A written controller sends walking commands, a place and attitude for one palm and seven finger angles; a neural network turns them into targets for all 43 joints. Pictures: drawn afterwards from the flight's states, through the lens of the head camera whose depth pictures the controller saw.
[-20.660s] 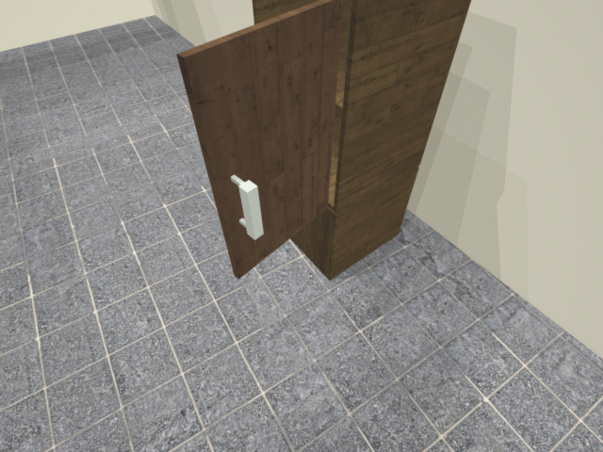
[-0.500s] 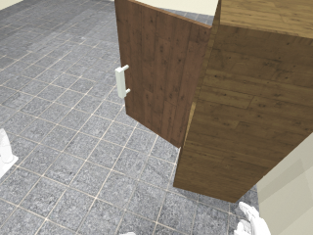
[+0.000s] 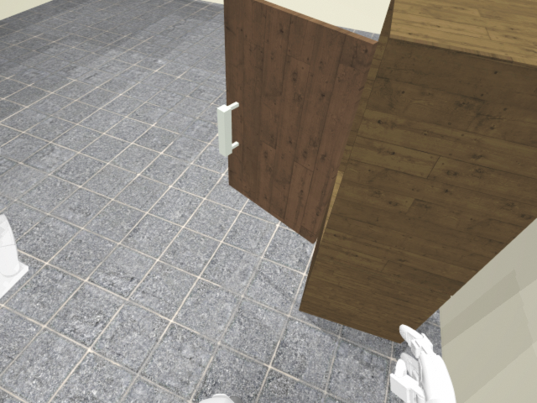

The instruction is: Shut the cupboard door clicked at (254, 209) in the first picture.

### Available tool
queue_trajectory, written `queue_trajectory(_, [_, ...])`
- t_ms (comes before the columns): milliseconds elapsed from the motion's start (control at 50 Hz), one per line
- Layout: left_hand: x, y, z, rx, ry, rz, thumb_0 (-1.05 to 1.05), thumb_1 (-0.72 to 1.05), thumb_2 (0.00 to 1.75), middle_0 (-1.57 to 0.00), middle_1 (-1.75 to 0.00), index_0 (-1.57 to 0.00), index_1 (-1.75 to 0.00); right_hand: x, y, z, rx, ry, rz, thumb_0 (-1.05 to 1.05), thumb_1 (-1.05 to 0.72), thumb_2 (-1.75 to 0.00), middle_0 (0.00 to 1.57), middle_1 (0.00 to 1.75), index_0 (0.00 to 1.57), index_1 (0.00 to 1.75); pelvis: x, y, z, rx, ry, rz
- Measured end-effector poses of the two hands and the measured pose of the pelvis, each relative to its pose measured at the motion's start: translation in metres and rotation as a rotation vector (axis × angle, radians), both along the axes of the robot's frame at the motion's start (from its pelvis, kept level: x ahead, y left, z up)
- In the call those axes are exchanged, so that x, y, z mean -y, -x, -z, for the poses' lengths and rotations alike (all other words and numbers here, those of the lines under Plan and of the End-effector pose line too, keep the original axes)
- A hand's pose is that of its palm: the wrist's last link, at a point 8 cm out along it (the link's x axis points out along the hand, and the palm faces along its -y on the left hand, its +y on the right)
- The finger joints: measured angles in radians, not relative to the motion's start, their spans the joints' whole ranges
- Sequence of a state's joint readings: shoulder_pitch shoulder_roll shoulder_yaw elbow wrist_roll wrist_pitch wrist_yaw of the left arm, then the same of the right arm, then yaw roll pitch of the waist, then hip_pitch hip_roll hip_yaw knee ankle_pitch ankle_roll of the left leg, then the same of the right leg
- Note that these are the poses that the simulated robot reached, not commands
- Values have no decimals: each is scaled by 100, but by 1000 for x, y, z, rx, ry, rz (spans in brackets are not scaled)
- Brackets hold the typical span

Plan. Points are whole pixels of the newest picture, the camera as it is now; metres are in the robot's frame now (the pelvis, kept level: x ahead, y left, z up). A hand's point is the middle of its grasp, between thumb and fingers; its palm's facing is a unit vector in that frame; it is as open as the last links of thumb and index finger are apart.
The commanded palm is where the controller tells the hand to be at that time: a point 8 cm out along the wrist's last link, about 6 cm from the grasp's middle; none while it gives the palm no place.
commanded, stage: step back with the hand held close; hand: left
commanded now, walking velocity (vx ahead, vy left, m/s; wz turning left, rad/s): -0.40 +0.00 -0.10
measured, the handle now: (230, 128) +0.80 +0.13 -0.06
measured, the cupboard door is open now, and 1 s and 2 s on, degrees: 67 67 67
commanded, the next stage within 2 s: stop stepping back and stand still in 0.48 s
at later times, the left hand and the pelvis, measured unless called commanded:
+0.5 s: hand out of the picture +0.10 +0.29 +0.19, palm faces +0.41 -0.82 -0.39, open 7.4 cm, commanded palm +0.05 +0.32 +0.19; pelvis -0.11 +0.03 +0.01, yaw -3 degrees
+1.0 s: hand out of the picture -0.01 +0.31 +0.20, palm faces +0.35 -0.86 -0.36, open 7.4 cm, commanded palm -0.04 +0.35 +0.19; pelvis -0.24 +0.09 +0.00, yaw -12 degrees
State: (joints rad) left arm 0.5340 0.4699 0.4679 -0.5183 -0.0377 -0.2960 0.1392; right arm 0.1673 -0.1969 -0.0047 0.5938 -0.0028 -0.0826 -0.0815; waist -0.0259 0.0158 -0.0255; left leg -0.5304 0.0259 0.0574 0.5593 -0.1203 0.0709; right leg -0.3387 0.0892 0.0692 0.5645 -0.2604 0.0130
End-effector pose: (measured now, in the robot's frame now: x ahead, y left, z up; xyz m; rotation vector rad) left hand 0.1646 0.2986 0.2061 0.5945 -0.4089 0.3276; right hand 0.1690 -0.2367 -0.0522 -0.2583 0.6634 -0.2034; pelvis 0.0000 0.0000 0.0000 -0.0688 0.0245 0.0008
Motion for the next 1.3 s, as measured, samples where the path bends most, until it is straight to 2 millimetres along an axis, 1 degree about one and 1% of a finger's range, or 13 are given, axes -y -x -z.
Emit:
queue_trajectory(100, [-12, 23, 6, -25, 23, -64, 1, 89, 89, -21, -31, -22, -30, -1, 16, 2, -5, -1, -19, 1, -90, -90, 20, 30, 20, 30, 1, 19, 2, -2, -2, -32])
queue_trajectory(220, [-5, 60, 14, -32, 94, -65, 2, 89, 89, -21, -30, -22, -30, -4, 47, 6, -74, 7, -37, 1, -90, -90, 20, 30, 20, 30, -4, 41, -1, 8, -21, -20])
queue_trajectory(420, [-39, 82, 5, -8, 68, -50, 1, 89, 89, -21, -31, -22, -30, -29, 100, 2, -58, -4, 8, 1, -90, -90, 20, 30, 20, 30, -25, 88, -6, 0, 41, 4])
queue_trajectory(560, [-16, 116, 5, -11, 86, 45, 2, 89, 89, -21, -30, -21, -30, -43, 136, 2, -7, -48, -23, 1, -90, -90, 20, 30, 20, 30, -26, 134, 1, -51, -26, 123])
queue_trajectory(640, [-9, 122, 0, 36, 108, 124, 2, 89, 89, -21, -31, -22, -30, -41, 177, 6, -51, -38, 48, 1, -90, -90, 21, 30, 20, 30, -38, 152, -2, -4, -22, 160])
queue_trajectory(760, [-28, 125, 10, -20, 125, 142, 1, 89, 89, -21, -31, -22, -30, -34, 246, 5, -41, -15, 195, 1, -90, -90, 20, 30, 20, 30, -53, 181, 0, 24, 0, 136])
queue_trajectory(860, [-35, 175, 11, -150, 71, 137, 2, 89, 89, -21, -30, -22, -30, -35, 305, -1, -88, -14, 207, 1, -90, -90, 20, 30, 20, 30, -58, 216, -10, 28, -12, 122])
queue_trajectory(920, [-40, 209, 0, -96, 52, 142, 2, 89, 89, -22, -31, -22, -30, -36, 337, 1, -165, 20, 203, 1, -90, -90, 20, 30, 20, 30, -66, 226, -12, 34, -45, 185])
queue_trajectory(960, [-49, 218, -4, -20, 66, 122, 2, 89, 89, -22, -31, -22, -30, -38, 352, 4, -189, 45, 206, 1, -90, -90, 20, 30, 20, 30, -75, 232, -11, 38, -43, 210])
queue_trajectory(1040, [-68, 208, 2, 101, 144, 82, 1, 89, 89, -21, -31, -22, -30, -46, 369, 20, -153, 62, 239, 1, -90, -90, 20, 30, 20, 30, -94, 254, 6, 66, -17, 184])
queue_trajectory(1120, [-65, 205, 11, 0, 154, 102, 1, 89, 90, -21, -30, -21, -30, -71, 382, 18, -90, -41, 264, 1, -90, -90, 20, 30, 20, 30, -93, 276, -1, 87, -30, 197])
queue_trajectory(1220, [-36, 243, 4, -108, 85, 194, 2, 89, 89, -21, -30, -21, -30, -93, 392, 11, -67, -125, 223, 1, -90, -90, 20, 30, 20, 30, -85, 292, -13, 61, -23, 204])
queue_trajectory(1300, [-33, 275, -9, -58, -15, 183, 2, 89, 89, -22, -31, -22, -30, -89, 395, 29, -107, -123, 156, 1, -89, -90, 21, 30, 20, 30, -82, 312, -2, 48, -55, 197])
